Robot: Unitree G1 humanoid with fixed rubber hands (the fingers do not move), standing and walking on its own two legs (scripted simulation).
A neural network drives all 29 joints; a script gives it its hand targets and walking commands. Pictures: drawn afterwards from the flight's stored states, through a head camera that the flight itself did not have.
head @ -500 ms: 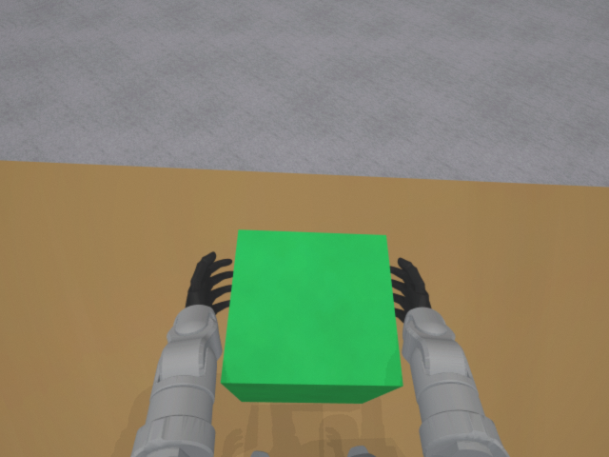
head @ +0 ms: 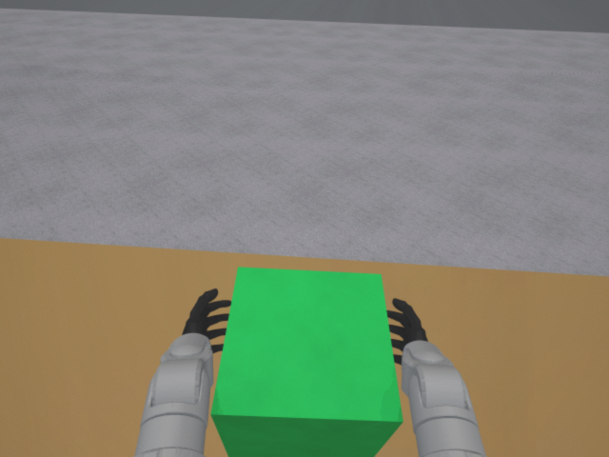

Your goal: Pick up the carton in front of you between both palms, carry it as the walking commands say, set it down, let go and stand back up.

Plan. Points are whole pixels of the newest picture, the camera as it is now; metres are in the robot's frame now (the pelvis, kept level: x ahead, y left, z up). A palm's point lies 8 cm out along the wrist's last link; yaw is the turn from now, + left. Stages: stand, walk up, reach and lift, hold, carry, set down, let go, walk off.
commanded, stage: reach and lift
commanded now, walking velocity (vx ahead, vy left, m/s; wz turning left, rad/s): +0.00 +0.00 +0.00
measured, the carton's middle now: (303, 372) +0.29 +0.00 -0.05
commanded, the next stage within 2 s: hold in 0.84 s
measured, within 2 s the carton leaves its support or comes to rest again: neither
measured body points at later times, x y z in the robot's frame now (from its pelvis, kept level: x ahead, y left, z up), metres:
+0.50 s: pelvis +0.00 +0.00 +0.00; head -0.03 +0.00 +0.45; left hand +0.31 +0.15 +0.03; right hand +0.30 -0.15 +0.02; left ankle +0.01 +0.13 -0.74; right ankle +0.02 -0.13 -0.74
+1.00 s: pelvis +0.00 +0.00 +0.01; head -0.05 +0.00 +0.45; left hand +0.30 +0.15 +0.05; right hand +0.30 -0.15 +0.04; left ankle +0.01 +0.13 -0.74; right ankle +0.02 -0.13 -0.74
